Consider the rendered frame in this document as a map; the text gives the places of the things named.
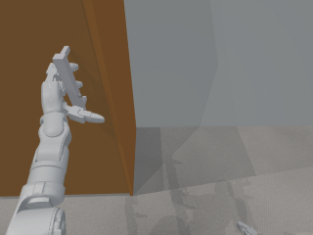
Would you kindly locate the robot left upper arm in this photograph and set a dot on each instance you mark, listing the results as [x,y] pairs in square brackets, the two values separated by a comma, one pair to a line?
[46,221]

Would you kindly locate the right robot hand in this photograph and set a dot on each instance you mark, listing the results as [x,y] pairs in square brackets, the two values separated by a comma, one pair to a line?
[245,229]

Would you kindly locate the robot left forearm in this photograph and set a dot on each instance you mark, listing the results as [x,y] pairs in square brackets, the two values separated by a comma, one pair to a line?
[45,184]

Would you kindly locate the left robot hand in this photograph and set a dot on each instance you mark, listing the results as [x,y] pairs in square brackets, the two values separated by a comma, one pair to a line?
[52,96]

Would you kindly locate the wardrobe door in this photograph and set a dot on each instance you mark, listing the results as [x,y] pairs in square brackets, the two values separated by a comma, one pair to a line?
[31,33]

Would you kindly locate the handle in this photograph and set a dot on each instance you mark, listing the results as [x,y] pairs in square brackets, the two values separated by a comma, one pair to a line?
[65,72]

